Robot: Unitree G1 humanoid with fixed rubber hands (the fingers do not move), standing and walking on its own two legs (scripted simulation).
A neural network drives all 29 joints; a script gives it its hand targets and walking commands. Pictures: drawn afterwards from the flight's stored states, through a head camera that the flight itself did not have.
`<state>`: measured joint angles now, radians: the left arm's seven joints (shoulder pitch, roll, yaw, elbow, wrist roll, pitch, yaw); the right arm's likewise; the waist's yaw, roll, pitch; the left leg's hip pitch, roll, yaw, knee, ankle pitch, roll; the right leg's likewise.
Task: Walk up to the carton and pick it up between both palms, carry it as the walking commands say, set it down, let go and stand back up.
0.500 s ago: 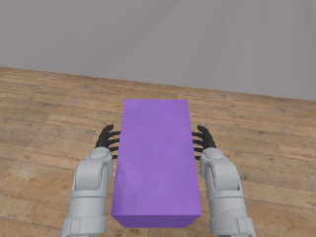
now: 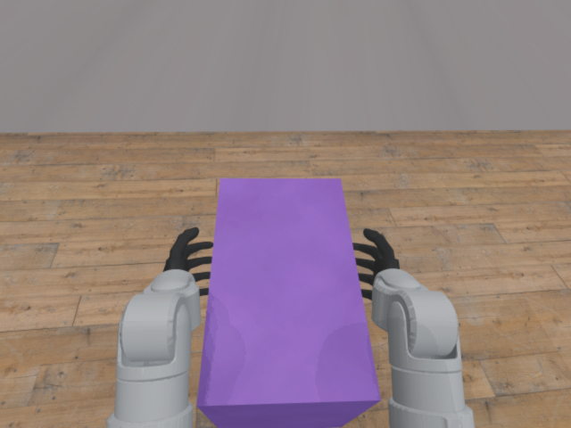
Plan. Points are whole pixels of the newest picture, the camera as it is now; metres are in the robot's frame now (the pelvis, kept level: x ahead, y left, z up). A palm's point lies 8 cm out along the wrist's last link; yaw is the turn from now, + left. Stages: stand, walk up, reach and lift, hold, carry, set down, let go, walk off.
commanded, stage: carry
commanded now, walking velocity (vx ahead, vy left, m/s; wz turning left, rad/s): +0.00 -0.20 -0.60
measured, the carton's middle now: (281, 304) +0.30 +0.01 +0.01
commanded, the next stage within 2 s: none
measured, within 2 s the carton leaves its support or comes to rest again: neither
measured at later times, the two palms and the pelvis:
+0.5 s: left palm (375, 300) +0.28 -0.11 +0.06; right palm out of the picture +0.19 -0.35 +0.06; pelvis -0.05 -0.13 -0.01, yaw -18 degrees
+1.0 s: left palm out of the picture +0.18 -0.31 +0.08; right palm out of the picture +0.02 -0.51 +0.07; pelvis -0.14 -0.23 -0.01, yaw -37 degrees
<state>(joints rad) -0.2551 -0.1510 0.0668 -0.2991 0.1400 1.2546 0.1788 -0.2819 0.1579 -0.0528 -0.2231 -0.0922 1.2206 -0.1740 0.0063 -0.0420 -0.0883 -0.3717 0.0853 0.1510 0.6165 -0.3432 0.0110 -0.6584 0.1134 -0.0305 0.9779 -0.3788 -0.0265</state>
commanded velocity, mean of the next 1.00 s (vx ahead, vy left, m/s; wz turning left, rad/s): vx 0.00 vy -0.20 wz -0.60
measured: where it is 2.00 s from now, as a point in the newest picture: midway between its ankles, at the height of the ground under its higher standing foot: outside the picture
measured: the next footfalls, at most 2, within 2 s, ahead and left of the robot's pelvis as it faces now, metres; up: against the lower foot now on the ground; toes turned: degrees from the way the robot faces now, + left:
right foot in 0.26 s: +0.03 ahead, -0.26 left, +0.00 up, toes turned -17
left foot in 0.56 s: +0.03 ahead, -0.07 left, +0.00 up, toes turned -10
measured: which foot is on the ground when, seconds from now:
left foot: down 0.00-0.26, up 0.28-0.54, down 0.56-0.94, up 0.96-1.00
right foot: up 0.00-0.24, down 0.26-0.58, up 0.60-0.92, down 0.94-1.00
